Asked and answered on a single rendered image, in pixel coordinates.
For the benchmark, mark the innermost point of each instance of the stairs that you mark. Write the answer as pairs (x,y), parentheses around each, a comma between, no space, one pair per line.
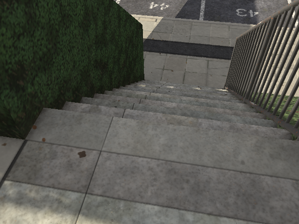
(180,104)

